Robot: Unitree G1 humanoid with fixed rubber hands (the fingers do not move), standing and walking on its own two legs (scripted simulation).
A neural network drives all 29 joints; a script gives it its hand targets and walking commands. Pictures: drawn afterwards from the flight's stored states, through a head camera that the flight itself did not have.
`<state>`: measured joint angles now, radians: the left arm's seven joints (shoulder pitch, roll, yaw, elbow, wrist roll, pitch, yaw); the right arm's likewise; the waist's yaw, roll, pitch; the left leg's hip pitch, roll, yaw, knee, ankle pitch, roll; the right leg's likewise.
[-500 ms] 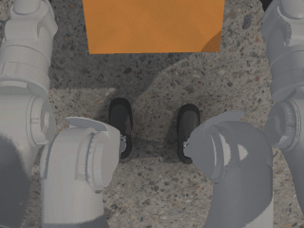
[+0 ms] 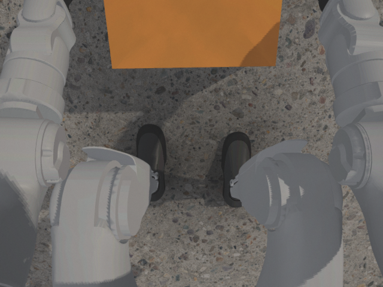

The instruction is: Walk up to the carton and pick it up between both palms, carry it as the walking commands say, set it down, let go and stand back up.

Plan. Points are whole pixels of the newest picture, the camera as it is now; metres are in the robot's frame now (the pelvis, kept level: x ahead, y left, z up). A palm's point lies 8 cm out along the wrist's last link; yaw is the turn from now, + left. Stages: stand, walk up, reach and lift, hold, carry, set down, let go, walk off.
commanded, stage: reach and lift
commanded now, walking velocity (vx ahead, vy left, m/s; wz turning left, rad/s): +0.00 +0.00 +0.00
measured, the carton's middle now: out of the picture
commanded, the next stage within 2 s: none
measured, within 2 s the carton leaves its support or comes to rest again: leaves its support in 1.18 s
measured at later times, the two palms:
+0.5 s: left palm out of the picture +0.53 +0.19 -0.22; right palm out of the picture +0.54 -0.17 -0.21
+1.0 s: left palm out of the picture +0.53 +0.19 -0.22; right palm out of the picture +0.54 -0.17 -0.21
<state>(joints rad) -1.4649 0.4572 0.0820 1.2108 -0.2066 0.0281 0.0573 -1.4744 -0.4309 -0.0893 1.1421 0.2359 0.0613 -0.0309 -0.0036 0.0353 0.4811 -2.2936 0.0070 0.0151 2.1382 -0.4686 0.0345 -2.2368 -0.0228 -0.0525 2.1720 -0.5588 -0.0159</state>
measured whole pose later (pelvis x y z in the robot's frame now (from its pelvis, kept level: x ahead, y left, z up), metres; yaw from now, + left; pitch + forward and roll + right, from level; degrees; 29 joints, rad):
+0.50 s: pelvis +0.00 +0.00 +0.00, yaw +0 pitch +36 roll -2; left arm -1.51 0.41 0.04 1.25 -0.23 0.01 0.06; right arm -1.54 -0.36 -0.09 1.20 0.20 0.06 -0.05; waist 0.00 0.04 0.48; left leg -2.29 0.01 0.01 2.14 -0.47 0.03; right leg -2.24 -0.01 -0.05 2.17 -0.56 -0.02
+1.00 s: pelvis +0.00 +0.00 +0.00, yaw +0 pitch +36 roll -2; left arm -1.52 0.41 0.08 1.24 -0.23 0.05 0.06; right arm -1.54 -0.35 -0.09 1.20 0.18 0.06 -0.06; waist 0.00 0.04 0.48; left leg -2.29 0.01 0.01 2.14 -0.47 0.03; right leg -2.24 0.00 -0.05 2.17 -0.56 -0.02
